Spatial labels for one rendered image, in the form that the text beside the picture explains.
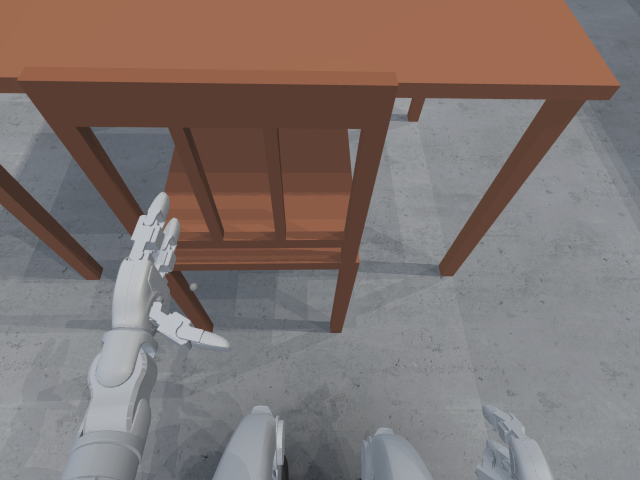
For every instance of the robot right thigh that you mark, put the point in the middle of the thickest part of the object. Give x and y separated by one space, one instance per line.
391 457

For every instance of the robot right shin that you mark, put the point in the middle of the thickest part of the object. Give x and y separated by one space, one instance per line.
384 431

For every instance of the right robot hand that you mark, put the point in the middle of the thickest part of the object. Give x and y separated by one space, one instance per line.
523 461

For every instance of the table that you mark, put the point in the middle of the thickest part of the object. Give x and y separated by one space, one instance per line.
462 49

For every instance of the chair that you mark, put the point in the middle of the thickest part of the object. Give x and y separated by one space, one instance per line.
260 177

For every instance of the left robot hand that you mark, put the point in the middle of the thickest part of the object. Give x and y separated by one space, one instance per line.
141 279

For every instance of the left robot forearm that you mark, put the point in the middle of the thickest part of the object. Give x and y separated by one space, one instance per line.
110 441

